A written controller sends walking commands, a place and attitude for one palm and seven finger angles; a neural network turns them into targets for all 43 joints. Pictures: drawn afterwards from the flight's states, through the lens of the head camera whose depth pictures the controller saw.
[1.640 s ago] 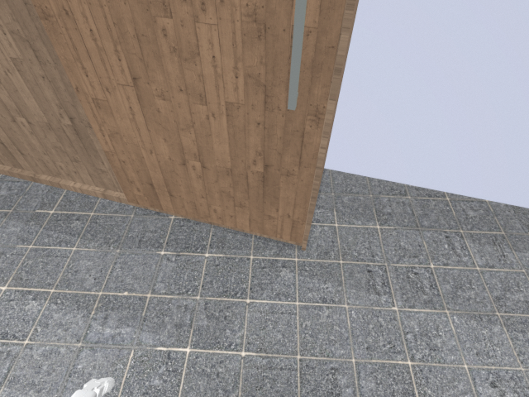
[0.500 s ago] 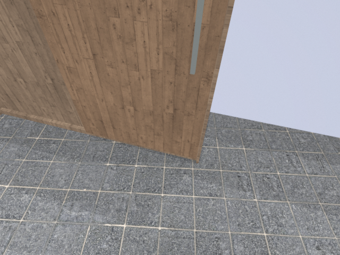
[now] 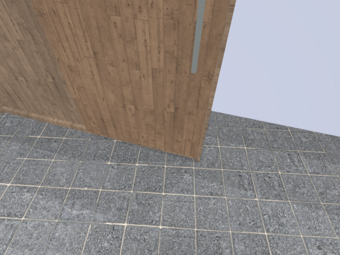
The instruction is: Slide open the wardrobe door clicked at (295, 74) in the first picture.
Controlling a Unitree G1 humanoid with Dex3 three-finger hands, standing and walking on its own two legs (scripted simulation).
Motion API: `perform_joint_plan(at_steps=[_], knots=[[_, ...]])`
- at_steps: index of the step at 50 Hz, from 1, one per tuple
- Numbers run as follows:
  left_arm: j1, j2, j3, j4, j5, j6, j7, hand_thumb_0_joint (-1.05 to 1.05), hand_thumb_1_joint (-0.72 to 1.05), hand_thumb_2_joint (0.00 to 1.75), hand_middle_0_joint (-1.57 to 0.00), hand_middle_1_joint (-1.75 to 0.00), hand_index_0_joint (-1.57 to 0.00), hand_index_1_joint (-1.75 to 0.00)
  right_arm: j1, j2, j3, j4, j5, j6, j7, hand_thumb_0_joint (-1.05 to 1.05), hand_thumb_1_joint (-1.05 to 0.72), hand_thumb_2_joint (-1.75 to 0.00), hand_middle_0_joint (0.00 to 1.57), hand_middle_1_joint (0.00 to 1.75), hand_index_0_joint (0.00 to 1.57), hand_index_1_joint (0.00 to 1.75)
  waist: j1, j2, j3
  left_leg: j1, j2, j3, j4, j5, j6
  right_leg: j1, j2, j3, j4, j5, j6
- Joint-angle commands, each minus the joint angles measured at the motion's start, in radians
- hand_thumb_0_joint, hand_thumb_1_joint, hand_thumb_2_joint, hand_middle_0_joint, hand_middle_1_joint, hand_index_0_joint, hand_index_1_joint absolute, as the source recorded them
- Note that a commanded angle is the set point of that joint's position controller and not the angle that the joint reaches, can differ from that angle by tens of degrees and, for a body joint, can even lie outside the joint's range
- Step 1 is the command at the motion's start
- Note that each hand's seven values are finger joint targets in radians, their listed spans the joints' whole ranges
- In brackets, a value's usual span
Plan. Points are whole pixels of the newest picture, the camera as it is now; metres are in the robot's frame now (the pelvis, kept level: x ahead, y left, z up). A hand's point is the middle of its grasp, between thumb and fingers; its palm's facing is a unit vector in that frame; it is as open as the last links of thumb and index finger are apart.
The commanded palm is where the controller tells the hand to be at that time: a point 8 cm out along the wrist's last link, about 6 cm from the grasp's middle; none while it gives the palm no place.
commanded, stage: walk to a spot facing it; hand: right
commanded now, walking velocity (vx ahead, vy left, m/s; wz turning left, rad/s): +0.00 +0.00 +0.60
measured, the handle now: (198, 35) +0.85 -0.07 +0.13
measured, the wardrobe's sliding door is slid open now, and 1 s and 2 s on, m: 0.00 0.00 0.00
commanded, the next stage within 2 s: none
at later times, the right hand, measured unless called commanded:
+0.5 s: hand out of the picture +0.05 -0.17 -0.17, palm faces -0.19 +0.95 -0.23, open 7.4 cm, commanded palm none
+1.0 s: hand out of the picture +0.16 -0.20 -0.17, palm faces -0.50 +0.84 -0.21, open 7.4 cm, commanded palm none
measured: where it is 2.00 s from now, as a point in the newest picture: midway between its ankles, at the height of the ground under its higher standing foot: outside the picture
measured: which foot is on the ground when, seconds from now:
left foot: down 0.00-0.72, up 0.74-1.00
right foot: down 0.00-0.30, up 0.32-0.70, down 0.72-1.00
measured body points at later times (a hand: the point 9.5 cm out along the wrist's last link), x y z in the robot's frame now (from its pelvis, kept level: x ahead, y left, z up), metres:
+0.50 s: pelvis -0.03 +0.01 -0.01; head +0.01 +0.03 +0.44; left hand +0.00 +0.28 -0.16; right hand +0.06 -0.22 -0.15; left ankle -0.01 +0.11 -0.75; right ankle -0.01 -0.13 -0.68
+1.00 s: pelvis -0.03 -0.06 +0.00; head +0.01 -0.07 +0.44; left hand -0.11 +0.19 -0.13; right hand +0.19 -0.24 -0.15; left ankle -0.11 +0.08 -0.67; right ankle +0.00 -0.14 -0.75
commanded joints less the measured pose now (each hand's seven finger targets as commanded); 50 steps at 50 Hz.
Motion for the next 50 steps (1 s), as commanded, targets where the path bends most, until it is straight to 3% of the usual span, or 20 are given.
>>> perform_joint_plan(at_steps=[1,8,11,13,14,15,16,18,20,23,28,31,33,34,35,36,38,40,42,50], knots=[[0.048,0.09,0.033,-0.073,0.0,0.005,0.024,0.0,0.9,0.9,-0.2,-0.3,-0.2,-0.3,0.029,-0.101,-0.031,-0.085,-0.005,0.012,-0.019,0.0,-0.9,-0.9,0.2,0.3,0.2,0.3,0.015,0.019,-0.046,-0.064,0.103,-0.128,0.027,0.23,0.027,0.013,-0.126,0.024,0.031,0.13,-0.004],[0.048,0.123,0.077,-0.168,0.002,0.019,0.031,0.0,0.9,0.9,-0.2,-0.3,-0.2,-0.3,0.059,-0.074,-0.057,-0.184,-0.012,0.035,-0.001,0.0,-0.9,-0.9,0.2,0.3,0.2,0.3,0.013,-0.087,-0.041,-0.219,0.009,-0.098,0.263,0.103,0.015,-0.033,-0.236,0.082,0.03,0.013,-0.065],[0.018,0.122,0.089,-0.201,0.005,0.011,0.028,0.0,0.9,0.9,-0.2,-0.3,-0.2,-0.3,0.084,-0.031,-0.07,-0.213,-0.011,0.046,0.007,0.0,-0.9,-0.9,0.2,0.3,0.2,0.3,-0.002,-0.218,-0.022,-0.223,0.005,0.002,0.533,-0.291,-0.014,-0.114,-0.374,0.121,-0.026,0.145,-0.167],[-0.04,0.116,0.093,-0.225,0.01,0.012,0.03,0.0,0.9,0.9,-0.2,-0.3,-0.2,-0.3,0.168,-0.021,-0.082,-0.208,-0.013,0.038,0.013,0.0,-0.9,-0.9,0.2,0.3,0.2,0.3,-0.061,-0.131,-0.035,-0.111,0.037,-0.002,0.39,-0.222,-0.003,-0.167,-0.344,0.03,0.123,0.189,-0.122],[-0.041,0.099,0.093,-0.23,0.008,0.02,0.028,0.0,0.9,0.9,-0.2,-0.3,-0.2,-0.3,0.236,-0.03,-0.089,-0.192,-0.016,0.026,0.012,0.0,-0.9,-0.9,0.2,0.3,0.2,0.3,-0.09,-0.024,-0.047,-0.015,0.047,-0.026,0.182,-0.038,0.003,-0.225,-0.263,-0.052,0.322,0.106,-0.051],[0.0,0.009,0.082,-0.254,0.002,0.03,0.022,0.0,0.9,0.9,-0.2,-0.3,-0.2,-0.3,0.256,-0.141,-0.108,-0.195,-0.032,0.005,-0.003,0.0,-0.9,-0.9,0.2,0.3,0.2,0.3,-0.075,0.358,-0.029,0.028,0.275,-0.437,-0.044,0.211,0.066,-0.428,-0.066,-0.151,0.631,-0.28,0.047],[-0.019,0.015,0.081,-0.276,0.0,0.037,0.023,0.0,0.9,0.9,-0.2,-0.3,-0.2,-0.3,0.262,-0.154,-0.101,-0.204,-0.013,0.011,-0.014,0.0,-0.9,-0.9,0.2,0.3,0.2,0.3,-0.071,0.294,-0.027,-0.051,0.362,-0.551,-0.109,0.246,0.162,-0.444,-0.033,-0.012,0.746,-0.385,0.045],[-0.024,0.024,0.089,-0.262,0.001,0.038,0.02,0.0,0.9,0.9,-0.2,-0.3,-0.2,-0.3,0.148,-0.118,-0.106,-0.237,-0.013,0.015,-0.02,0.0,-0.9,-0.9,0.2,0.3,0.2,0.3,-0.03,0.193,0.002,-0.124,0.283,-0.521,-0.117,-0.011,0.181,-0.441,-0.065,0.054,0.808,-0.266,0.038],[0.005,0.013,0.087,-0.242,0.007,0.031,0.016,0.0,0.9,0.9,-0.2,-0.3,-0.2,-0.3,0.106,-0.078,-0.098,-0.248,-0.011,0.007,-0.019,0.0,-0.9,-0.9,0.2,0.3,0.2,0.3,-0.004,0.124,-0.033,-0.09,0.221,-0.409,-0.072,0.09,0.178,-0.405,-0.072,0.039,0.763,-0.183,0.052],[0.006,-0.011,0.082,-0.237,0.003,0.03,0.021,0.0,0.9,0.9,-0.2,-0.3,-0.2,-0.3,0.15,-0.077,-0.103,-0.233,-0.012,0.005,-0.018,0.0,-0.9,-0.9,0.2,0.3,0.2,0.3,-0.019,0.101,-0.101,0.0,0.188,-0.368,-0.02,0.254,0.178,-0.37,-0.051,0.013,0.66,-0.192,0.063],[-0.024,-0.025,0.081,-0.262,-0.003,0.027,0.026,0.0,0.9,0.9,-0.2,-0.3,-0.2,-0.3,0.176,-0.082,-0.113,-0.226,-0.017,0.014,-0.015,0.0,-0.9,-0.9,0.2,0.3,0.2,0.3,-0.041,0.143,-0.106,0.017,0.167,-0.42,-0.023,0.256,0.181,-0.333,-0.021,0.01,0.515,-0.216,0.06],[0.013,-0.024,0.078,-0.27,-0.012,0.019,0.032,0.0,0.9,0.9,-0.2,-0.3,-0.2,-0.3,0.129,-0.098,-0.121,-0.249,-0.021,0.025,-0.015,0.0,-0.9,-0.9,0.2,0.3,0.2,0.3,-0.024,0.159,-0.115,-0.054,0.162,-0.466,-0.016,0.239,0.179,-0.224,-0.008,0.016,0.358,-0.236,0.042],[0.106,-0.025,0.078,-0.25,-0.016,0.011,0.037,0.0,0.9,0.9,-0.2,-0.3,-0.2,-0.3,0.077,-0.097,-0.119,-0.26,-0.018,0.032,-0.014,0.0,-0.9,-0.9,0.2,0.3,0.2,0.3,0.022,0.157,-0.124,-0.149,0.12,-0.453,0.019,0.198,0.127,-0.063,0.01,0.0,0.154,-0.134,0.03],[0.17,-0.004,0.081,-0.236,-0.016,0.002,0.042,0.0,0.9,0.9,-0.2,-0.3,-0.2,-0.3,0.05,-0.078,-0.116,-0.271,-0.012,0.035,-0.012,0.0,-0.9,-0.9,0.2,0.3,0.2,0.3,0.055,0.113,-0.138,-0.256,0.067,-0.406,0.079,0.102,0.082,0.083,-0.02,0.019,0.039,-0.075,0.017],[0.183,0.076,0.093,-0.24,-0.005,-0.007,0.046,0.0,0.9,0.9,-0.2,-0.3,-0.2,-0.3,0.054,-0.017,-0.106,-0.295,-0.004,0.039,-0.003,0.0,-0.9,-0.9,0.2,0.3,0.2,0.3,0.062,-0.121,-0.126,-0.436,-0.056,-0.282,0.242,-0.111,0.027,0.181,-0.218,0.241,-0.103,-0.165,-0.043],[0.145,0.15,0.103,-0.271,0.003,-0.001,0.044,0.0,0.9,0.9,-0.2,-0.3,-0.2,-0.3,0.048,0.002,-0.106,-0.313,-0.011,0.038,0.007,0.0,-0.9,-0.9,0.2,0.3,0.2,0.3,0.045,-0.305,-0.048,-0.527,-0.115,-0.085,0.505,-0.36,-0.033,0.08,-0.448,0.426,-0.17,-0.117,-0.123],[0.041,0.083,0.08,-0.296,0.009,-0.004,0.045,0.0,0.9,0.9,-0.2,-0.3,-0.2,-0.3,0.05,-0.048,-0.127,-0.279,-0.028,0.045,0.015,0.0,-0.9,-0.9,0.2,0.3,0.2,0.3,-0.004,-0.176,0.008,-0.464,-0.041,-0.104,0.773,-0.274,-0.055,-0.127,-0.407,0.345,-0.149,-0.051,-0.151],[-0.016,0.047,0.069,-0.311,0.012,-0.009,0.042,0.0,0.9,0.9,-0.2,-0.3,-0.2,-0.3,0.105,-0.02,-0.122,-0.249,-0.026,0.051,0.032,0.0,-0.9,-0.9,0.2,0.3,0.2,0.3,-0.041,-0.136,0.015,-0.456,-0.021,-0.055,0.883,-0.167,-0.068,-0.117,-0.289,0.136,-0.11,0.044,-0.128],[0.047,0.04,0.071,-0.294,0.01,-0.012,0.042,0.0,0.9,0.9,-0.2,-0.3,-0.2,-0.3,0.078,0.001,-0.11,-0.255,-0.018,0.053,0.037,0.0,-0.9,-0.9,0.2,0.3,0.2,0.3,-0.012,-0.164,0.0,-0.484,-0.006,-0.025,0.835,-0.155,-0.077,-0.012,-0.259,0.065,-0.065,0.184,-0.131],[0.207,0.07,0.096,-0.226,0.014,-0.006,0.034,0.0,0.9,0.9,-0.2,-0.3,-0.2,-0.3,-0.068,0.034,-0.091,-0.294,-0.013,0.054,0.041,0.0,-0.9,-0.9,0.2,0.3,0.2,0.3,0.061,-0.169,-0.024,-0.386,0.041,0.057,0.526,-0.217,-0.072,0.107,-0.336,-0.018,-0.014,0.409,-0.156]])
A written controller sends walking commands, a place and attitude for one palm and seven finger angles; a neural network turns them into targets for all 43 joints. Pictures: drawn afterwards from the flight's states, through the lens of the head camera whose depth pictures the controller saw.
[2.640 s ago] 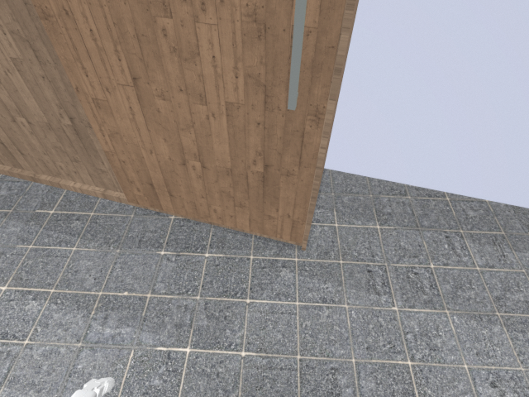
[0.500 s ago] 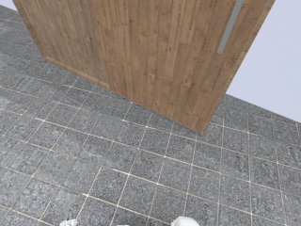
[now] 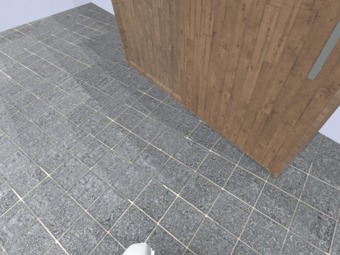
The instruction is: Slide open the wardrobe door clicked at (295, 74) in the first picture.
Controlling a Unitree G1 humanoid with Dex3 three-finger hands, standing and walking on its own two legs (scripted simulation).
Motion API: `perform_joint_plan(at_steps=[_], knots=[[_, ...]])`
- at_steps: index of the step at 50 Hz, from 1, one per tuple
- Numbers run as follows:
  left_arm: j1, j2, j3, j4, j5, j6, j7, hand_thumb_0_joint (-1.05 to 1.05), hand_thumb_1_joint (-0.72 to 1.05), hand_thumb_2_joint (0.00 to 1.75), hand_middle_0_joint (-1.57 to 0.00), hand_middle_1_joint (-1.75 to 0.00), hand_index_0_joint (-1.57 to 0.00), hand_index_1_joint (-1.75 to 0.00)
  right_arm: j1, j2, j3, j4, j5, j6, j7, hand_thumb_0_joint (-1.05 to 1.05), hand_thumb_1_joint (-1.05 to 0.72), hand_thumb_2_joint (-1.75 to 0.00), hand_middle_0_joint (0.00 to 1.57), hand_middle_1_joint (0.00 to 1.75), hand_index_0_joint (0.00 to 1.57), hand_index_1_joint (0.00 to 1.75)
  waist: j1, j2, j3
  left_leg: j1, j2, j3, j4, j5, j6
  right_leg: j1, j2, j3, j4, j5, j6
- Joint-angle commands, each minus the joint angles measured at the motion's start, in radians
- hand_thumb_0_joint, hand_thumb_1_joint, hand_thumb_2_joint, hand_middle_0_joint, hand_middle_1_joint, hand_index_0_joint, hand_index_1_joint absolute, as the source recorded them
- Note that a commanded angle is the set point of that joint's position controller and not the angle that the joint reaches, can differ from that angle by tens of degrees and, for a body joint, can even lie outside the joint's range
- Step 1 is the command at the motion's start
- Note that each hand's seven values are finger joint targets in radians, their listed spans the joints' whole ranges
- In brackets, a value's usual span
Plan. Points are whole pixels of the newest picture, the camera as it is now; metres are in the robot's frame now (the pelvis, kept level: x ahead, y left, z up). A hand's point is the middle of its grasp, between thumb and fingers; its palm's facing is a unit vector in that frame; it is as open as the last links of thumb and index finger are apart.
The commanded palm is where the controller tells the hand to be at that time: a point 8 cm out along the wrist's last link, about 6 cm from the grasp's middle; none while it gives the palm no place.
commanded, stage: walk to a spot facing it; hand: right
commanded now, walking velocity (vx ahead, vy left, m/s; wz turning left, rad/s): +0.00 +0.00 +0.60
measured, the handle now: (337, 35) +0.73 -0.49 +0.13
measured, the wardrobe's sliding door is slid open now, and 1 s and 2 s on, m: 0.00 0.00 0.00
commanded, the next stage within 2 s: none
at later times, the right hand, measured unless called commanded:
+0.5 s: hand out of the picture +0.16 -0.16 -0.18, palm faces -0.26 +0.95 -0.18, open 7.4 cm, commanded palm none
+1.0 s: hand (193, 163) +0.44 -0.04 -0.18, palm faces -0.61 +0.78 -0.13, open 7.4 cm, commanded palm none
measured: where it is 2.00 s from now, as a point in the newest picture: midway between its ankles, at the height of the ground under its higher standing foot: (174, 231)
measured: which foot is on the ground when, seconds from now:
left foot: up 0.00-0.16, down 0.18-0.54, up 0.56-1.00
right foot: down 0.00-0.16, up 0.18-0.52, down 0.54-1.00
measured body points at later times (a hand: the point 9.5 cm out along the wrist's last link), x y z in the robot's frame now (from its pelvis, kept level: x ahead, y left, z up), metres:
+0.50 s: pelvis +0.08 +0.01 -0.01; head +0.09 +0.00 +0.44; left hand +0.08 +0.29 -0.13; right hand +0.17 -0.21 -0.16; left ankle -0.01 +0.15 -0.74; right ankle +0.18 -0.08 -0.72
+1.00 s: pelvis +0.24 +0.03 -0.01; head +0.28 +0.04 +0.44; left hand +0.04 +0.16 -0.15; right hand +0.47 -0.08 -0.16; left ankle +0.26 +0.20 -0.69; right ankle +0.20 -0.07 -0.74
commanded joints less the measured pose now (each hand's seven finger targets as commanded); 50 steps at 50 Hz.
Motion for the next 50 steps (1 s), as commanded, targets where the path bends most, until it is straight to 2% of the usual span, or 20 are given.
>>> perform_joint_plan(at_steps=[1,5,7,8,9,10,11,13,15,22,25,26,27,28,29,31,34,42,48,50], knots=[[0.073,0.224,0.069,-0.029,0.002,-0.013,0.012,0.0,0.9,0.9,-0.2,-0.3,-0.2,-0.3,-0.11,-0.012,0.009,-0.114,0.0,-0.037,0.001,0.0,-0.9,-0.9,0.2,0.3,0.2,0.3,0.052,-0.208,-0.058,-0.017,0.01,0.055,-0.165,-0.036,0.014,0.138,-0.27,0.132,-0.096,0.518,-0.117],[0.065,0.241,0.077,-0.013,0.006,-0.01,0.0,0.0,0.9,0.9,-0.2,-0.3,-0.2,-0.3,-0.08,-0.013,0.009,-0.109,0.0,-0.052,0.002,0.0,-0.9,-0.9,0.2,0.3,0.2,0.3,0.036,-0.231,-0.098,0.145,-0.018,0.096,-0.363,-0.028,0.055,0.092,-0.291,0.087,-0.035,0.369,-0.073],[0.069,0.223,0.07,-0.013,0.0,-0.007,-0.007,0.0,0.9,0.9,-0.2,-0.3,-0.2,-0.3,0.027,-0.052,-0.001,-0.07,-0.006,-0.068,-0.002,0.0,-0.9,-0.9,0.2,0.3,0.2,0.3,-0.024,-0.113,-0.144,0.428,-0.02,0.1,-0.589,0.102,0.093,-0.074,-0.247,0.008,0.161,0.147,0.005],[0.074,0.152,0.049,-0.036,-0.011,-0.003,-0.019,0.0,0.9,0.9,-0.2,-0.3,-0.2,-0.3,0.119,-0.169,-0.02,-0.044,-0.013,-0.084,-0.018,0.0,-0.9,-0.9,0.2,0.3,0.2,0.3,-0.071,0.184,-0.194,0.672,0.22,-0.21,-0.699,0.015,0.186,-0.352,-0.144,-0.091,0.426,-0.145,0.072],[-0.06,0.139,0.038,-0.106,0.001,0.003,-0.02,0.0,0.9,0.9,-0.2,-0.3,-0.2,-0.3,0.201,-0.237,-0.035,-0.026,0.007,-0.08,-0.031,0.0,-0.9,-0.9,0.2,0.3,0.2,0.3,-0.132,0.284,-0.131,0.626,0.372,-0.502,-0.767,0.081,0.281,-0.562,-0.047,0.011,0.619,-0.397,0.099],[-0.106,0.176,0.044,-0.12,-0.003,0.008,-0.019,0.0,0.9,0.9,-0.2,-0.3,-0.2,-0.3,0.192,-0.231,-0.038,-0.031,0.011,-0.081,-0.043,0.0,-0.9,-0.9,0.2,0.3,0.2,0.3,-0.128,0.22,-0.097,0.527,0.357,-0.517,-0.819,-0.168,0.313,-0.589,-0.074,0.118,0.67,-0.319,0.085],[-0.146,0.172,0.05,-0.121,-0.001,0.007,-0.027,0.0,0.9,0.9,-0.2,-0.3,-0.2,-0.3,0.133,-0.208,-0.036,-0.043,0.005,-0.085,-0.046,0.0,-0.9,-0.9,0.2,0.3,0.2,0.3,-0.108,0.194,-0.014,0.43,0.325,-0.525,-0.861,-0.326,0.31,-0.605,-0.078,0.136,0.699,-0.25,0.087],[-0.086,0.171,0.059,-0.085,0.01,0.003,-0.037,0.0,0.9,0.9,-0.2,-0.3,-0.2,-0.3,0.04,-0.144,-0.014,-0.061,-0.001,-0.097,-0.046,0.0,-0.9,-0.9,0.2,0.3,0.2,0.3,-0.031,0.099,0.015,0.309,0.246,-0.367,-0.823,-0.186,0.271,-0.492,-0.084,0.136,0.633,-0.124,0.097],[-0.026,0.145,0.055,-0.061,0.011,0.0,-0.04,0.0,0.9,0.9,-0.2,-0.3,-0.2,-0.3,0.035,-0.128,-0.008,-0.058,-0.001,-0.115,-0.04,0.0,-0.9,-0.9,0.2,0.3,0.2,0.3,-0.004,0.105,-0.006,0.286,0.181,-0.265,-0.802,-0.029,0.248,-0.422,-0.068,0.103,0.562,-0.047,0.111],[-0.075,0.124,0.052,-0.109,-0.002,-0.03,-0.045,0.0,0.9,0.9,-0.2,-0.3,-0.2,-0.3,0.095,-0.146,-0.013,-0.029,-0.005,-0.126,-0.032,0.0,-0.9,-0.9,0.2,0.3,0.2,0.3,-0.021,0.14,0.01,0.24,0.157,-0.302,-0.772,0.007,0.251,-0.286,-0.006,0.081,0.282,-0.018,0.107],[0.052,0.135,0.058,-0.075,-0.007,-0.048,-0.032,0.0,0.9,0.9,-0.2,-0.3,-0.2,-0.3,0.037,-0.132,-0.019,-0.038,-0.004,-0.12,-0.033,0.0,-0.9,-0.9,0.2,0.3,0.2,0.3,0.05,0.108,-0.018,0.115,0.106,-0.29,-0.656,-0.008,0.211,-0.006,0.024,0.068,0.085,0.03,0.1],[0.164,0.181,0.067,-0.039,-0.006,-0.056,-0.015,0.0,0.9,0.9,-0.2,-0.3,-0.2,-0.3,0.035,-0.088,-0.012,-0.044,-0.002,-0.116,-0.029,0.0,-0.9,-0.9,0.2,0.3,0.2,0.3,0.097,-0.006,-0.062,0.031,0.038,-0.238,-0.488,0.014,0.176,0.183,-0.007,0.098,-0.009,-0.015,0.093],[0.294,0.294,0.091,-0.006,0.012,-0.062,-0.005,0.0,0.9,0.9,-0.2,-0.3,-0.2,-0.3,0.052,-0.008,-0.001,-0.061,0.01,-0.11,-0.018,0.0,-0.9,-0.9,0.2,0.3,0.2,0.3,0.145,-0.323,-0.144,-0.131,-0.1,-0.103,-0.144,-0.12,0.122,0.334,-0.273,0.431,-0.148,-0.276,0.028],[0.324,0.329,0.085,-0.01,0.011,-0.056,-0.004,0.0,0.9,0.9,-0.2,-0.3,-0.2,-0.3,0.053,0.004,0.006,-0.089,0.006,-0.115,-0.012,0.0,-0.9,-0.9,0.2,0.3,0.2,0.3,0.128,-0.396,-0.134,-0.229,-0.094,-0.03,0.075,-0.206,0.097,0.285,-0.445,0.663,-0.287,-0.474,-0.043],[0.246,0.279,0.074,-0.01,0.009,-0.056,-0.001,0.0,0.9,0.9,-0.2,-0.3,-0.2,-0.3,0.01,-0.022,-0.003,-0.077,-0.004,-0.112,-0.012,0.0,-0.9,-0.9,0.2,0.3,0.2,0.3,0.114,-0.324,-0.052,-0.236,-0.042,-0.064,0.203,-0.137,0.101,0.136,-0.448,0.679,-0.358,-0.58,-0.049],[0.111,0.183,0.045,-0.033,0.004,-0.067,0.002,0.0,0.9,0.9,-0.2,-0.3,-0.2,-0.3,0.017,-0.02,-0.015,-0.046,-0.012,-0.104,0.011,0.0,-0.9,-0.9,0.2,0.3,0.2,0.3,0.035,-0.185,0.086,-0.225,0.033,-0.035,0.262,0.035,0.09,-0.033,-0.358,0.461,-0.363,-0.423,-0.019],[0.094,0.124,0.035,-0.008,-0.005,-0.087,0.009,0.0,0.9,0.9,-0.2,-0.3,-0.2,-0.3,0.101,0.027,-0.011,-0.001,-0.014,-0.08,0.016,0.0,-0.9,-0.9,0.2,0.3,0.2,0.3,-0.009,-0.174,0.018,-0.167,0.045,-0.016,0.252,0.18,0.064,-0.004,-0.264,0.175,-0.308,-0.073,0.026],[0.215,0.096,0.037,0.086,-0.008,-0.077,0.014,0.0,0.9,0.9,-0.2,-0.3,-0.2,-0.3,-0.048,0.071,0.004,-0.034,-0.014,-0.063,0.008,0.0,-0.9,-0.9,0.2,0.3,0.2,0.3,0.028,-0.133,0.037,-0.255,0.064,0.077,0.034,0.222,0.028,0.167,-0.272,-0.031,-0.202,0.524,-0.047],[0.24,0.102,0.05,0.117,0.004,-0.049,0.013,0.0,0.9,0.9,-0.2,-0.3,-0.2,-0.3,-0.169,0.078,0.011,-0.062,-0.009,-0.07,0.002,0.0,-0.9,-0.9,0.2,0.3,0.2,0.3,0.061,-0.178,0.053,-0.16,0.022,0.144,-0.215,0.166,0.066,0.208,-0.286,-0.111,-0.109,0.684,-0.067],[0.229,0.121,0.058,0.11,0.005,-0.044,0.014,0.0,0.9,0.9,-0.2,-0.3,-0.2,-0.3,-0.151,0.07,0.008,-0.066,-0.01,-0.077,-0.001,0.0,-0.9,-0.9,0.2,0.3,0.2,0.3,0.038,-0.177,0.022,-0.085,-0.012,0.162,-0.273,0.14,0.095,0.224,-0.293,-0.13,-0.027,0.832,-0.061]])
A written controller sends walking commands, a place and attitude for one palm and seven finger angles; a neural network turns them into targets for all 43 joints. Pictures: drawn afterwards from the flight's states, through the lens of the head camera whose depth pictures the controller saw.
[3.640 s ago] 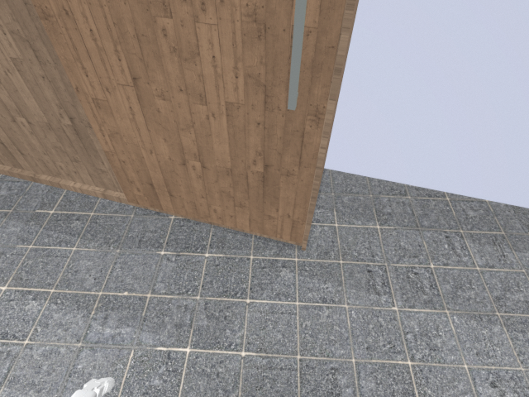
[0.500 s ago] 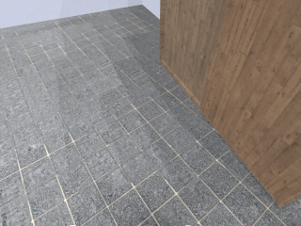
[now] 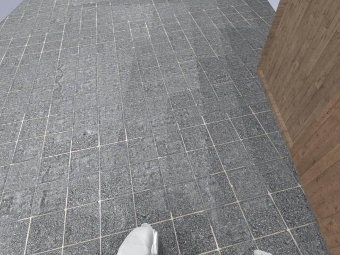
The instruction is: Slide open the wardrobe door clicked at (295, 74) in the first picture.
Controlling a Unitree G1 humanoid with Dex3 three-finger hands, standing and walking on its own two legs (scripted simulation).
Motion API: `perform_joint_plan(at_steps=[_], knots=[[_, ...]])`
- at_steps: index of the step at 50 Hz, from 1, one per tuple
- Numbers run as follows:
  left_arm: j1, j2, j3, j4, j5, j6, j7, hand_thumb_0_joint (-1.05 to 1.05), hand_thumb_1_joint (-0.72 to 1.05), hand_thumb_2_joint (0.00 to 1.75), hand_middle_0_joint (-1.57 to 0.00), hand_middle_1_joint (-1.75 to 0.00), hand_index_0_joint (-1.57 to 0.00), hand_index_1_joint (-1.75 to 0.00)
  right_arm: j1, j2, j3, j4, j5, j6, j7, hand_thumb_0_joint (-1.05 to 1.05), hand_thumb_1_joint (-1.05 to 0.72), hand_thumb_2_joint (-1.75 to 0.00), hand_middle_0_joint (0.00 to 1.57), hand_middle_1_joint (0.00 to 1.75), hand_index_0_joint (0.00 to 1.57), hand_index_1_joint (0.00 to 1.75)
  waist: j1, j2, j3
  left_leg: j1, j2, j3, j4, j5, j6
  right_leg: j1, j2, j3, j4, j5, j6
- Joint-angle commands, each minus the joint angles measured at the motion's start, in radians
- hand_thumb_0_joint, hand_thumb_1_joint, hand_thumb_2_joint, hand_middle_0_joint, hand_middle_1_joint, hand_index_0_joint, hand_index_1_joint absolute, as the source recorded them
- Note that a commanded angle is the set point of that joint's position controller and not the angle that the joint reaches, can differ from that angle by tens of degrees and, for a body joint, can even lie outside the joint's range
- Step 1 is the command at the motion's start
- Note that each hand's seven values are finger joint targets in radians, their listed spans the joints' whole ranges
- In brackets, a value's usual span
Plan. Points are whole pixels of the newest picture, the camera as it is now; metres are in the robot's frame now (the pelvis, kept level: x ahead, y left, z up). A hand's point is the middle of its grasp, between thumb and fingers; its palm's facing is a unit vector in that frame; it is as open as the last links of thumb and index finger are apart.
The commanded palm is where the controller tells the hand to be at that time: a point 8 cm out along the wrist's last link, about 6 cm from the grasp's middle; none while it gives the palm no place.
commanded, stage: walk to a spot facing it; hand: right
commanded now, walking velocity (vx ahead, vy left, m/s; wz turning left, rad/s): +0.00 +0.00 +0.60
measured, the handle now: out of the picture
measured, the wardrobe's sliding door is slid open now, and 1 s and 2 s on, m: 0.00 0.00 0.00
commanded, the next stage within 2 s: turn to face it in 1.80 s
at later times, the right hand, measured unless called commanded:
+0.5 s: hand (260, 227) +0.24 -0.22 -0.18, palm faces -0.19 +0.96 -0.18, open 7.4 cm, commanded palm none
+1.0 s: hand (230, 199) +0.30 -0.14 -0.16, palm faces -0.59 +0.77 -0.24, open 7.4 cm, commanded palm none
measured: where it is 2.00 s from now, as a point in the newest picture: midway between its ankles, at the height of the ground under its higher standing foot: outside the picture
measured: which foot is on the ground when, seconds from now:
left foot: up 0.00-0.08, down 0.10-0.48, up 0.50-0.96, down 0.98-1.00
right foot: down 0.00-0.10, up 0.12-0.44, down 0.46-0.98, up 1.00-1.00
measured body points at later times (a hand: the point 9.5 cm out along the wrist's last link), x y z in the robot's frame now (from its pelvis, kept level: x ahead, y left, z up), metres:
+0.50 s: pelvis +0.09 -0.05 -0.01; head +0.12 -0.07 +0.43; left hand +0.17 +0.23 -0.12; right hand +0.25 -0.27 -0.17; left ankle +0.13 +0.10 -0.73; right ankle +0.16 -0.14 -0.74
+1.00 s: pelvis +0.10 -0.04 -0.01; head +0.12 -0.01 +0.43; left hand -0.07 +0.16 -0.17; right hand +0.34 -0.18 -0.15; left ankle +0.03 +0.04 -0.74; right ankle +0.16 -0.14 -0.73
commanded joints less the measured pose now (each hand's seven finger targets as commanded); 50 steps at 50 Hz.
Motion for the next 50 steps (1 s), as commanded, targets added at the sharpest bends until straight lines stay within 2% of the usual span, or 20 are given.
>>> perform_joint_plan(at_steps=[1,3,4,5,6,7,8,11,16,21,22,24,25,27,30,43,47,48,49,50], knots=[[0.013,0.205,0.055,-0.057,-0.002,-0.006,0.011,0.0,0.9,0.9,-0.2,-0.3,-0.2,-0.3,-0.008,-0.031,-0.001,-0.094,-0.002,-0.048,-0.009,0.0,-0.9,-0.9,0.2,0.3,0.2,0.3,-0.052,-0.188,-0.07,0.083,-0.067,0.051,-0.137,-0.052,0.051,0.086,-0.27,0.082,0.092,1.032,-0.072],[-0.019,0.228,0.061,-0.093,-0.015,0.0,0.001,0.0,0.9,0.9,-0.2,-0.3,-0.2,-0.3,0.194,-0.104,-0.018,-0.043,-0.007,-0.075,-0.02,0.0,-0.9,-0.9,0.2,0.3,0.2,0.3,-0.153,-0.128,-0.205,0.443,-0.087,0.051,-0.33,0.098,0.076,-0.044,-0.241,0.072,0.446,0.984,-0.008],[0.003,0.175,0.049,-0.124,-0.033,0.005,-0.011,0.0,0.9,0.9,-0.2,-0.3,-0.2,-0.3,0.298,-0.212,-0.038,-0.015,-0.007,-0.09,-0.033,0.0,-0.9,-0.9,0.2,0.3,0.2,0.3,-0.185,0.084,-0.329,0.802,0.153,-0.254,-0.312,0.515,0.175,-0.383,-0.135,0.09,0.743,0.316,0.053],[-0.027,0.136,0.043,-0.159,-0.031,0.005,-0.001,0.0,0.9,0.9,-0.2,-0.3,-0.2,-0.3,0.343,-0.282,-0.049,0.0,0.023,-0.09,-0.046,0.0,-0.9,-0.9,0.2,0.3,0.2,0.3,-0.178,0.178,-0.399,0.903,0.373,-0.554,-0.305,1.04,0.312,-0.612,0.013,0.195,1.037,-0.27,0.101],[-0.079,0.149,0.04,-0.181,-0.022,0.007,0.011,0.0,0.9,0.9,-0.2,-0.3,-0.2,-0.3,0.317,-0.263,-0.046,-0.02,0.033,-0.081,-0.062,0.0,-0.9,-0.9,0.2,0.3,0.2,0.3,-0.179,0.085,-0.374,0.814,0.335,-0.474,-0.333,1.029,0.305,-0.613,-0.02,0.363,1.002,-0.188,0.084],[-0.093,0.142,0.041,-0.189,-0.022,0.015,0.01,0.0,0.9,0.9,-0.2,-0.3,-0.2,-0.3,0.225,-0.259,-0.045,-0.046,0.029,-0.071,-0.065,0.0,-0.9,-0.9,0.2,0.3,0.2,0.3,-0.135,0.134,-0.341,0.76,0.313,-0.489,-0.359,0.796,0.303,-0.633,-0.047,0.383,1.002,-0.138,0.089],[-0.118,0.162,0.043,-0.181,-0.014,0.028,0.01,0.0,0.9,0.9,-0.2,-0.3,-0.2,-0.3,0.137,-0.205,-0.035,-0.077,0.03,-0.064,-0.074,0.0,-0.9,-0.9,0.2,0.3,0.2,0.3,-0.107,0.069,-0.269,0.613,0.276,-0.435,-0.411,0.583,0.279,-0.597,-0.082,0.398,0.935,-0.077,0.091],[-0.089,0.129,0.031,-0.159,-0.002,0.074,0.007,0.0,0.9,0.9,-0.2,-0.3,-0.2,-0.3,0.005,-0.172,-0.016,-0.106,0.011,-0.061,-0.073,0.0,-0.9,-0.9,0.2,0.3,0.2,0.3,-0.013,0.027,-0.136,0.247,0.175,-0.308,-0.497,0.332,0.212,-0.456,-0.067,0.366,0.765,-0.023,0.102],[-0.142,0.14,0.031,-0.205,-0.004,0.068,-0.005,0.0,0.9,0.9,-0.2,-0.3,-0.2,-0.3,0.007,-0.188,-0.02,-0.125,0.0,-0.043,-0.054,0.0,-0.9,-0.9,0.2,0.3,0.2,0.3,-0.029,0.118,-0.119,0.142,0.091,-0.355,-0.514,-0.016,0.189,-0.372,0.004,0.332,0.494,0.025,0.09],[-0.153,0.16,0.032,-0.246,-0.016,0.043,0.003,0.0,0.9,0.9,-0.2,-0.3,-0.2,-0.3,0.026,-0.203,-0.032,-0.157,0.005,-0.027,-0.047,0.0,-0.9,-0.9,0.2,0.3,0.2,0.3,-0.027,0.158,-0.162,0.194,0.075,-0.443,-0.419,0.068,0.15,-0.236,0.069,0.325,0.178,0.075,0.075],[-0.117,0.183,0.037,-0.241,-0.018,0.034,0.008,0.0,0.9,0.9,-0.2,-0.3,-0.2,-0.3,0.021,-0.183,-0.027,-0.169,0.012,-0.023,-0.048,0.0,-0.9,-0.9,0.2,0.3,0.2,0.3,-0.005,0.102,-0.183,0.132,0.042,-0.418,-0.352,0.041,0.108,-0.115,0.044,0.348,0.029,0.127,0.066],[-0.146,0.343,0.065,-0.279,-0.001,0.03,0.006,0.0,0.9,0.9,-0.2,-0.3,-0.2,-0.3,0.078,-0.102,-0.014,-0.202,0.018,-0.019,-0.034,0.0,-0.9,-0.9,0.2,0.3,0.2,0.3,-0.02,-0.409,-0.142,-0.111,-0.145,-0.152,0.104,-0.38,-0.009,-0.08,-0.381,0.78,-0.231,0.045,-0.079],[-0.205,0.311,0.06,-0.274,-0.001,0.03,0.011,0.0,0.9,0.9,-0.2,-0.3,-0.2,-0.3,0.08,-0.151,-0.029,-0.17,-0.002,-0.009,-0.035,0.0,-0.9,-0.9,0.2,0.3,0.2,0.3,-0.021,-0.358,-0.106,-0.087,-0.088,-0.213,0.273,-0.335,-0.022,-0.195,-0.398,0.772,-0.239,0.033,-0.095],[-0.298,0.249,0.037,-0.306,0.002,0.02,0.012,0.0,0.9,0.9,-0.2,-0.3,-0.2,-0.3,0.119,-0.146,-0.044,-0.141,-0.002,-0.017,-0.015,0.0,-0.9,-0.9,0.2,0.3,0.2,0.3,-0.081,-0.176,-0.072,-0.049,-0.065,-0.177,0.409,-0.21,-0.026,-0.24,-0.273,0.568,-0.192,0.143,-0.081],[-0.258,0.22,0.034,-0.281,-0.005,0.014,0.013,0.0,0.9,0.9,-0.2,-0.3,-0.2,-0.3,0.143,-0.107,-0.032,-0.122,0.005,-0.009,-0.011,0.0,-0.9,-0.9,0.2,0.3,0.2,0.3,-0.07,-0.173,-0.122,-0.044,-0.044,-0.144,0.426,-0.139,-0.052,-0.138,-0.219,0.397,-0.137,0.367,-0.067],[-0.106,0.254,0.076,-0.155,0.002,0.031,-0.002,0.0,0.9,0.9,-0.2,-0.3,-0.2,-0.3,0.023,-0.054,-0.007,-0.12,0.008,-0.012,-0.016,0.0,-0.9,-0.9,0.2,0.3,0.2,0.3,0.007,-0.242,-0.136,0.118,-0.022,-0.014,-0.017,-0.25,-0.03,-0.039,-0.305,0.239,-0.052,0.554,-0.1],[-0.132,0.261,0.082,-0.154,-0.004,0.036,-0.011,0.0,0.9,0.9,-0.2,-0.3,-0.2,-0.3,0.121,-0.079,-0.01,-0.093,0.009,-0.034,-0.03,0.0,-0.9,-0.9,0.2,0.3,0.2,0.3,-0.061,-0.191,-0.199,0.371,-0.042,0.007,-0.362,-0.012,0.017,-0.121,-0.291,0.157,0.141,0.527,-0.015],[-0.104,0.224,0.075,-0.164,-0.013,0.04,-0.02,0.0,0.9,0.9,-0.2,-0.3,-0.2,-0.3,0.178,-0.167,-0.022,-0.078,0.002,-0.049,-0.041,0.0,-0.9,-0.9,0.2,0.3,0.2,0.3,-0.091,0.007,-0.242,0.584,0.08,-0.151,-0.458,0.157,0.07,-0.299,-0.237,0.128,0.332,0.379,0.047],[-0.164,0.145,0.047,-0.223,-0.009,0.044,-0.023,0.0,0.9,0.9,-0.2,-0.3,-0.2,-0.3,0.236,-0.274,-0.043,-0.061,0.002,-0.059,-0.057,0.0,-0.9,-0.9,0.2,0.3,0.2,0.3,-0.125,0.286,-0.214,0.685,0.322,-0.488,-0.467,0.572,0.176,-0.611,-0.078,0.14,0.553,-0.197,0.102],[-0.216,0.163,0.045,-0.245,-0.01,0.06,-0.007,0.0,0.9,0.9,-0.2,-0.3,-0.2,-0.3,0.268,-0.284,-0.044,-0.052,0.019,-0.05,-0.065,0.0,-0.9,-0.9,0.2,0.3,0.2,0.3,-0.144,0.186,-0.205,0.619,0.356,-0.464,-0.441,0.693,0.241,-0.634,-0.062,0.301,0.673,-0.247,0.1]])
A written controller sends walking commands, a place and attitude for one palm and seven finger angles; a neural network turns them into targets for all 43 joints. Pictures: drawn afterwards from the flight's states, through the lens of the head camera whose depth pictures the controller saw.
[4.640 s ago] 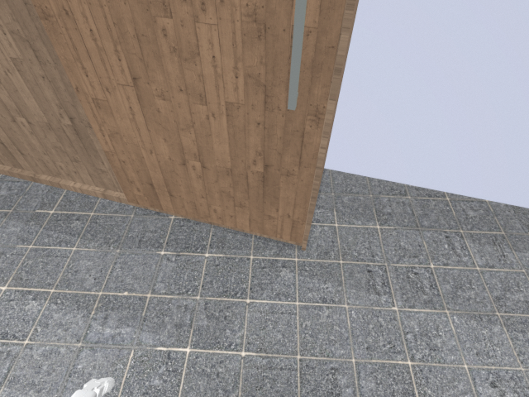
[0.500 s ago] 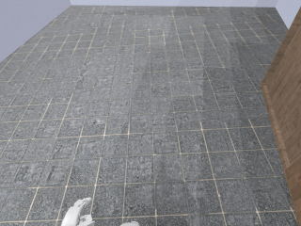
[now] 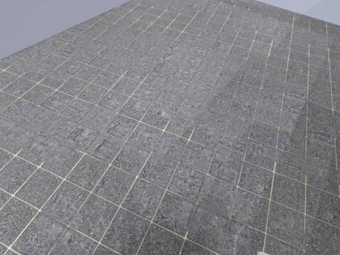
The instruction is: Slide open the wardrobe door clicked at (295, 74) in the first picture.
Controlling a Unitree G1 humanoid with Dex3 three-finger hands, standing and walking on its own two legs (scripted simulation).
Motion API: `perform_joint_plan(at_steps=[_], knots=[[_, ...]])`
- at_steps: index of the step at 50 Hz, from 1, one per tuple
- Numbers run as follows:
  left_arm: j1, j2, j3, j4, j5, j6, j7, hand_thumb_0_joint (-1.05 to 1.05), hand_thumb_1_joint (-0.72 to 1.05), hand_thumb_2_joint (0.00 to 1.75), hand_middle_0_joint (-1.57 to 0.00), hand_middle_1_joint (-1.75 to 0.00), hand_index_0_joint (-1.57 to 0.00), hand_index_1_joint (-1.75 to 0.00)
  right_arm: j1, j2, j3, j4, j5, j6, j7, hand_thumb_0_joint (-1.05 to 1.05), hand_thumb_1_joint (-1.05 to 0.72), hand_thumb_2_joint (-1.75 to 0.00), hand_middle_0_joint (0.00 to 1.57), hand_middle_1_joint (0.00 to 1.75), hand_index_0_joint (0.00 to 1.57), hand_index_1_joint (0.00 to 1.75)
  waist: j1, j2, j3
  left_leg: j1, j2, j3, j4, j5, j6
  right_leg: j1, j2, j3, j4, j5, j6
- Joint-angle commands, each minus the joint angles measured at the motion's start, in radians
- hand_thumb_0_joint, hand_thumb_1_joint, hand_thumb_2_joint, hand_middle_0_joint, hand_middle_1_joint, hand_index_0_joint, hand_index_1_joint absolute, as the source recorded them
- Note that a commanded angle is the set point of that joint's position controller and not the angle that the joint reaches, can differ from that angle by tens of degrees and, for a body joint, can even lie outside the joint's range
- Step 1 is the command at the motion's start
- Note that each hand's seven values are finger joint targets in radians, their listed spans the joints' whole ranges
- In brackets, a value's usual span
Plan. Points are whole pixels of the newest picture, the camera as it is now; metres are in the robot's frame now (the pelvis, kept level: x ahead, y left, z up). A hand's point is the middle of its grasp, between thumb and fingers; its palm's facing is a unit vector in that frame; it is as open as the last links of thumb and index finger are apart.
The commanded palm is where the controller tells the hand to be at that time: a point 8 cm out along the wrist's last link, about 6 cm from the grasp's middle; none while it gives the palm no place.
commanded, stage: walk to a spot facing it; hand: right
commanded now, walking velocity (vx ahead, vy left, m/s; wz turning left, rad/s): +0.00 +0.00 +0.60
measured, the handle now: out of the picture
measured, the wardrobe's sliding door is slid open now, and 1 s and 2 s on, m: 0.00 0.00 0.00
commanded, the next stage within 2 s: turn to face it in 0.80 s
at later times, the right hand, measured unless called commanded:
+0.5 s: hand out of the picture +0.14 -0.21 -0.16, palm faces -0.24 +0.96 -0.16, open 7.4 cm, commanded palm none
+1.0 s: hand (195, 194) +0.31 -0.05 -0.15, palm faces -0.55 +0.81 -0.23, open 7.4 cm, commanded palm none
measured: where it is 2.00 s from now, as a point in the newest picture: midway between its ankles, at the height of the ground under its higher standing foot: outside the picture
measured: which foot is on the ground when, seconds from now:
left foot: down 0.00-0.40, up 0.42-0.86, down 0.88-1.00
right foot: up 0.00-0.38, down 0.40-0.88, up 0.90-1.00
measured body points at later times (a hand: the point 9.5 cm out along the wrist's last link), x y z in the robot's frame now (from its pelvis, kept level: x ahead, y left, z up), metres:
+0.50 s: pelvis +0.02 -0.03 +0.02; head +0.04 -0.06 +0.47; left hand +0.01 +0.23 -0.10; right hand +0.16 -0.26 -0.14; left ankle -0.02 +0.10 -0.66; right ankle +0.04 -0.12 -0.72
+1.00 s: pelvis +0.10 +0.04 +0.00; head +0.13 +0.07 +0.45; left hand -0.05 +0.23 -0.16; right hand +0.34 -0.09 -0.13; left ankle +0.06 +0.13 -0.72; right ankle +0.11 -0.11 -0.64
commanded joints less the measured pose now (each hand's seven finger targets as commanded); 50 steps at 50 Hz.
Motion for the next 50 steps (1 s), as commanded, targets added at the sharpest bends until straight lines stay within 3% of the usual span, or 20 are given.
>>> perform_joint_plan(at_steps=[1,3,5,15,18,19,20,21,24,28,32,37,40,41,42,43,44,45,48,50], knots=[[-0.101,0.063,0.001,-0.151,-0.008,-0.001,0.024,0.0,0.9,0.9,-0.2,-0.3,-0.2,-0.3,0.172,-0.27,-0.065,-0.022,0.008,-0.034,-0.047,0.0,-0.9,-0.9,0.2,0.3,0.2,0.3,-0.102,0.322,-0.178,0.317,0.334,-0.443,-0.209,0.729,0.21,-0.373,0.065,0.303,0.438,-0.214,0.052],[-0.109,0.092,0.008,-0.121,-0.004,0.004,0.024,0.0,0.9,0.9,-0.2,-0.3,-0.2,-0.3,0.046,-0.187,-0.044,-0.054,0.01,-0.027,-0.049,0.0,-0.9,-0.9,0.2,0.3,0.2,0.3,-0.063,0.197,-0.115,0.227,0.243,-0.339,-0.214,0.574,0.182,-0.334,0.054,0.333,0.442,-0.059,0.061],[-0.075,0.085,0.008,-0.104,0.001,0.013,0.02,0.0,0.9,0.9,-0.2,-0.3,-0.2,-0.3,0.006,-0.179,-0.033,-0.072,0.008,-0.031,-0.044,0.0,-0.9,-0.9,0.2,0.3,0.2,0.3,-0.033,0.161,-0.093,0.133,0.199,-0.292,-0.231,0.529,0.161,-0.255,0.075,0.31,0.393,0.002,0.073],[-0.118,0.096,0.002,-0.17,-0.002,-0.014,0.006,0.0,0.9,0.9,-0.2,-0.3,-0.2,-0.3,0.02,-0.223,-0.043,-0.087,-0.004,-0.024,-0.022,0.0,-0.9,-0.9,0.2,0.3,0.2,0.3,-0.064,0.214,-0.066,0.013,0.162,-0.487,-0.323,-0.122,0.174,-0.067,0.165,0.296,0.017,-0.044,0.042],[0.044,0.101,-0.001,-0.126,-0.004,-0.035,0.017,0.0,0.9,0.9,-0.2,-0.3,-0.2,-0.3,-0.027,-0.191,-0.038,-0.097,0.004,-0.021,-0.013,0.0,-0.9,-0.9,0.2,0.3,0.2,0.3,0.018,0.148,-0.084,-0.159,0.06,-0.438,-0.19,-0.205,0.099,0.234,0.185,0.274,-0.292,0.065,0.021],[0.113,0.18,0.012,-0.113,0.005,-0.044,0.027,0.0,0.9,0.9,-0.2,-0.3,-0.2,-0.3,-0.026,-0.129,-0.025,-0.122,0.009,-0.015,-0.005,0.0,-0.9,-0.9,0.2,0.3,0.2,0.3,0.047,-0.079,-0.092,-0.339,-0.049,-0.34,0.015,-0.294,0.048,0.364,0.013,0.478,-0.43,-0.157,-0.028],[0.145,0.279,0.025,-0.12,0.016,-0.044,0.029,0.0,0.9,0.9,-0.2,-0.3,-0.2,-0.3,-0.035,-0.08,-0.02,-0.158,0.011,-0.018,0.004,0.0,-0.9,-0.9,0.2,0.3,0.2,0.3,0.057,-0.325,-0.044,-0.479,-0.132,-0.146,0.302,-0.31,-0.008,0.33,-0.252,0.793,-0.589,-0.412,-0.113],[0.087,0.263,0.02,-0.124,0.012,-0.048,0.03,0.0,0.9,0.9,-0.2,-0.3,-0.2,-0.3,-0.072,-0.129,-0.034,-0.156,-0.006,-0.018,0.01,0.0,-0.9,-0.9,0.2,0.3,0.2,0.3,0.047,-0.269,0.014,-0.453,-0.032,-0.183,0.442,-0.234,-0.012,0.174,-0.311,0.856,-0.645,-0.449,-0.151],[-0.056,0.155,-0.011,-0.148,0.005,-0.063,0.032,0.0,0.9,0.9,-0.2,-0.3,-0.2,-0.3,0.009,-0.119,-0.047,-0.09,-0.013,-0.013,0.035,0.0,-0.9,-0.9,0.2,0.3,0.2,0.3,-0.04,-0.093,0.051,-0.381,0.009,-0.124,0.592,-0.028,-0.033,0.084,-0.153,0.517,-0.596,-0.176,-0.091],[0.025,0.114,-0.02,-0.104,-0.005,-0.072,0.039,0.0,0.9,0.9,-0.2,-0.3,-0.2,-0.3,0.052,-0.066,-0.031,-0.055,-0.007,-0.004,0.029,0.0,-0.9,-0.9,0.2,0.3,0.2,0.3,-0.033,-0.101,-0.016,-0.385,0.014,-0.087,0.585,0.059,-0.066,0.219,-0.082,0.289,-0.481,0.338,-0.083],[0.096,0.116,-0.01,-0.055,-0.003,-0.067,0.039,0.0,0.9,0.9,-0.2,-0.3,-0.2,-0.3,-0.009,-0.04,-0.02,-0.063,-0.004,0.002,0.025,0.0,-0.9,-0.9,0.2,0.3,0.2,0.3,-0.007,-0.121,-0.032,-0.393,0.034,-0.04,0.461,0.032,-0.08,0.311,-0.109,0.214,-0.405,0.636,-0.12],[0.113,0.128,0.011,-0.021,0.005,-0.049,0.031,0.0,0.9,0.9,-0.2,-0.3,-0.2,-0.3,-0.092,-0.024,-0.011,-0.075,-0.002,-0.006,0.02,0.0,-0.9,-0.9,0.2,0.3,0.2,0.3,0.025,-0.173,-0.024,-0.27,0.015,0.024,0.224,-0.027,-0.054,0.299,-0.13,0.141,-0.33,0.707,-0.128],[0.096,0.141,0.023,-0.018,0.003,-0.043,0.027,0.0,0.9,0.9,-0.2,-0.3,-0.2,-0.3,-0.066,-0.036,-0.013,-0.073,-0.005,-0.021,0.013,0.0,-0.9,-0.9,0.2,0.3,0.2,0.3,0.004,-0.182,-0.051,-0.168,-0.022,0.053,0.111,-0.043,-0.02,0.307,-0.149,0.117,-0.233,0.834,-0.112],[0.088,0.147,0.028,-0.022,-0.002,-0.043,0.025,0.0,0.9,0.9,-0.2,-0.3,-0.2,-0.3,-0.004,-0.05,-0.017,-0.061,-0.006,-0.031,0.009,0.0,-0.9,-0.9,0.2,0.3,0.2,0.3,-0.033,-0.165,-0.096,-0.069,-0.04,0.058,0.011,0.011,-0.004,0.302,-0.141,0.097,-0.131,0.907,-0.086],[0.066,0.154,0.029,-0.036,-0.012,-0.044,0.019,0.0,0.9,0.9,-0.2,-0.3,-0.2,-0.3,0.123,-0.092,-0.027,-0.027,-0.007,-0.048,0.003,0.0,-0.9,-0.9,0.2,0.3,0.2,0.3,-0.104,-0.1,-0.174,0.13,-0.037,0.048,-0.131,0.166,0.014,0.239,-0.127,0.064,0.056,0.883,-0.041],[0.078,0.106,0.019,-0.07,-0.023,-0.041,0.006,0.0,0.9,0.9,-0.2,-0.3,-0.2,-0.3,0.246,-0.209,-0.047,0.009,-0.013,-0.067,-0.012,0.0,-0.9,-0.9,0.2,0.3,0.2,0.3,-0.147,0.147,-0.273,0.466,0.167,-0.217,-0.139,0.484,0.097,-0.079,-0.047,0.059,0.317,0.414,0.014],[0.043,0.051,0.004,-0.11,-0.018,-0.038,0.013,0.0,0.9,0.9,-0.2,-0.3,-0.2,-0.3,0.301,-0.291,-0.064,0.034,0.01,-0.064,-0.023,0.0,-0.9,-0.9,0.2,0.3,0.2,0.3,-0.151,0.297,-0.314,0.57,0.398,-0.518,-0.123,0.906,0.23,-0.336,0.108,0.143,0.595,-0.267,0.065],[-0.023,0.062,-0.002,-0.124,-0.019,-0.028,0.028,0.0,0.9,0.9,-0.2,-0.3,-0.2,-0.3,0.286,-0.277,-0.068,0.028,0.022,-0.052,-0.04,0.0,-0.9,-0.9,0.2,0.3,0.2,0.3,-0.161,0.25,-0.317,0.476,0.387,-0.482,-0.169,0.808,0.248,-0.335,0.082,0.313,0.612,-0.234,0.045],[-0.016,0.037,-0.011,-0.055,-0.002,-0.008,0.026,0.0,0.9,0.9,-0.2,-0.3,-0.2,-0.3,0.052,-0.129,-0.022,-0.017,0.009,-0.046,-0.056,0.0,-0.9,-0.9,0.2,0.3,0.2,0.3,-0.052,0.103,-0.144,0.176,0.263,-0.272,-0.237,0.529,0.183,-0.252,0.055,0.338,0.537,-0.041,0.034],[0.067,0.011,-0.025,-0.008,0.001,0.006,0.024,0.0,0.9,0.9,-0.2,-0.3,-0.2,-0.3,-0.003,-0.105,0.0,-0.018,-0.002,-0.06,-0.056,0.0,-0.9,-0.9,0.2,0.3,0.2,0.3,0.001,0.125,-0.116,0.069,0.222,-0.155,-0.247,0.573,0.156,-0.171,0.08,0.323,0.431,-0.002,0.036]])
